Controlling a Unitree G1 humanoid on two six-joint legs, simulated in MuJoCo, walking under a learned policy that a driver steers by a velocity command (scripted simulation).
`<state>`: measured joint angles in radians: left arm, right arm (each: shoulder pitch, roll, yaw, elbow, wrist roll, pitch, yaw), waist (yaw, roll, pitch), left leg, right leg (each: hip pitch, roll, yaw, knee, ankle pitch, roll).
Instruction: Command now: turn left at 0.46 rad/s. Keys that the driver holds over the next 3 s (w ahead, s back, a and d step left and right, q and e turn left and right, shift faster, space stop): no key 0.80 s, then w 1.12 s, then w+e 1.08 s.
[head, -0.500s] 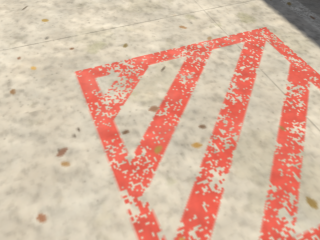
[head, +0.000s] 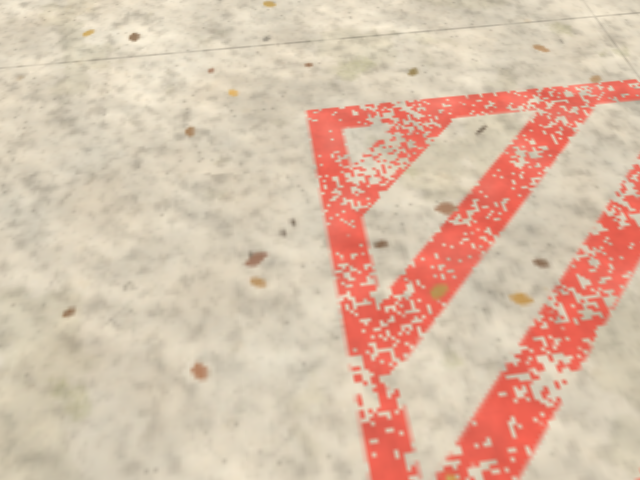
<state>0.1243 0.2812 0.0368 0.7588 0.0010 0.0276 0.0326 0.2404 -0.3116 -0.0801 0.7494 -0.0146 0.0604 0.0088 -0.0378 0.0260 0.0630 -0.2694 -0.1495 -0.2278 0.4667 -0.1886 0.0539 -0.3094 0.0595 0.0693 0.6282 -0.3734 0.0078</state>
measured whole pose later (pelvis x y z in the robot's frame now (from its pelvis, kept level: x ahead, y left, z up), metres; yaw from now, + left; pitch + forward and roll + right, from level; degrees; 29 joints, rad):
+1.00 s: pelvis +0.01 +0.00 +0.00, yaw +4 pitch -1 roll +0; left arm 0.26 0.24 0.01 1.07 0.03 0.00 0.00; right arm 0.33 -0.24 -0.02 1.09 -0.02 0.00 -0.02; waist -0.02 0.00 -0.01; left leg -0.07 -0.06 -0.06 0.36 -0.28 0.07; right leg -0.29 0.00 -0.02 0.71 -0.43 -0.05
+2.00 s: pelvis +0.51 -0.01 +0.00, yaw +2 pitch +0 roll +1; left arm 0.05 0.20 0.02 0.91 0.02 -0.03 -0.03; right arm 0.46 -0.17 -0.02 1.09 -0.02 -0.10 -0.01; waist -0.05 -0.03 0.05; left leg 0.08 -0.11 0.09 0.17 -0.26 0.10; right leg -0.62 -0.09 -0.05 0.69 -0.02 -0.04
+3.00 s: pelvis +1.07 -0.07 +0.01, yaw -30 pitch +1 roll +1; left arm 0.14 0.29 0.07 0.77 0.04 0.00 -0.06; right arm 0.38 -0.24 -0.05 0.88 -0.02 -0.09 0.00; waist -0.04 -0.05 0.03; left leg -0.06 -0.01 0.18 0.27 -0.23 0.04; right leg -0.67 -0.06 0.02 0.99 -0.13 -0.04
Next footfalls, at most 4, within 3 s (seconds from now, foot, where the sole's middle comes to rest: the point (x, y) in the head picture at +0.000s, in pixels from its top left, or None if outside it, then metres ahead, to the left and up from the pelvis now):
0.04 right None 0.05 -0.11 -0.78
0.38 left None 0.00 0.10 -0.78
1.58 left None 0.45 0.05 -0.78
2.14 right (365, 340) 0.76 -0.09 -0.78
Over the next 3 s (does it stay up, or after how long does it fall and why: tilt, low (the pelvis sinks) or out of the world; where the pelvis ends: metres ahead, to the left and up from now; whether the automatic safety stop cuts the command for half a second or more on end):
stays up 1.07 -0.07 0.01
